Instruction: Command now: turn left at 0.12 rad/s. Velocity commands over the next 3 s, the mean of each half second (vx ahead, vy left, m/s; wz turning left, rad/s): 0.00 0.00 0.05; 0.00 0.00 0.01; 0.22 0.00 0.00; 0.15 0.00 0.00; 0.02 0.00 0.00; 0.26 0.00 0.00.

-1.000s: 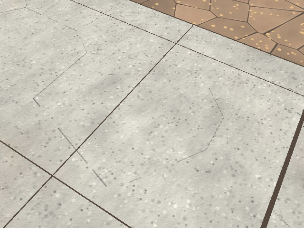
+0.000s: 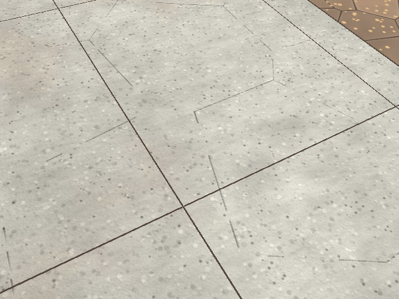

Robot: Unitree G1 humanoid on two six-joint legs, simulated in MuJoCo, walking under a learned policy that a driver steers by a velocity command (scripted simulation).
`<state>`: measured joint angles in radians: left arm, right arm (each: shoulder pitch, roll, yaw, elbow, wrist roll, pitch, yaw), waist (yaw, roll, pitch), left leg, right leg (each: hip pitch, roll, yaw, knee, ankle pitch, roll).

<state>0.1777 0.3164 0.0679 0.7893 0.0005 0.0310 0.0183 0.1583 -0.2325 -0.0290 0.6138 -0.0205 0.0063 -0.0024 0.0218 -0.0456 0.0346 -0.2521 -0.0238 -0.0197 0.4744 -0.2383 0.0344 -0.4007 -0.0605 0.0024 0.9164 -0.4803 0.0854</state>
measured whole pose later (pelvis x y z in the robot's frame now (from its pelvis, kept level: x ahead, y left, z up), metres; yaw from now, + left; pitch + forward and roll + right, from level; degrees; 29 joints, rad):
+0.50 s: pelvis +0.00 -0.01 -0.01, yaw +0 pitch -2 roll +0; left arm 0.21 0.24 0.02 0.86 0.01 -0.01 0.02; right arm 0.19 -0.24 -0.05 0.81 -0.01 0.01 -0.02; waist 0.01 0.00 0.03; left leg -0.23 -0.03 -0.02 0.52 -0.27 0.01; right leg -0.19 -0.03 0.00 0.53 -0.31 0.02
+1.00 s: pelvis +0.00 -0.02 +0.00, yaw +0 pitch -2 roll +0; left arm 0.23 0.23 0.01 1.00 0.00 -0.01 0.04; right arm 0.18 -0.22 -0.05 1.02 0.00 0.01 -0.04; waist 0.01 0.00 0.04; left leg -0.20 -0.01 -0.03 0.50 -0.26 0.00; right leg -0.16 -0.02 -0.01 0.49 -0.30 0.01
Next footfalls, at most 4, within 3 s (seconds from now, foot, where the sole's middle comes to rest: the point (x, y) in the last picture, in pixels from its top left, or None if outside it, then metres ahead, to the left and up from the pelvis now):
0.16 right None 0.02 -0.14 -0.78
1.72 right None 0.37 -0.12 -0.78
2.06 left None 0.31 0.10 -0.78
2.86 left None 0.39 0.12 -0.78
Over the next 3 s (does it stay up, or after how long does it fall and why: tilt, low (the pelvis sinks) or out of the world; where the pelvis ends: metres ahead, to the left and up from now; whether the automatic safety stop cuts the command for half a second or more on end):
stays up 0.41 0.03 0.00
